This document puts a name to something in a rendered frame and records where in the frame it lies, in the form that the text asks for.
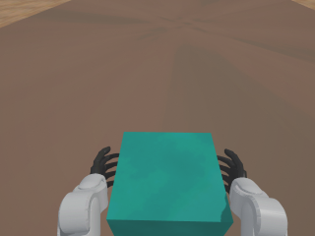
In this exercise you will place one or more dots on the robot left forearm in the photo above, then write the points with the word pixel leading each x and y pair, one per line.
pixel 79 211

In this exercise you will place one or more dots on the right robot hand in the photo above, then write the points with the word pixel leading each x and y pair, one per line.
pixel 235 171

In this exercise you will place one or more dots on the robot right forearm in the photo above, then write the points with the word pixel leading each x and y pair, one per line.
pixel 259 215

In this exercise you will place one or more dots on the left robot hand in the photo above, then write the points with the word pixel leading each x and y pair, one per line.
pixel 99 166

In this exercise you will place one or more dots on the carton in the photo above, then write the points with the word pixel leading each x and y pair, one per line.
pixel 168 184

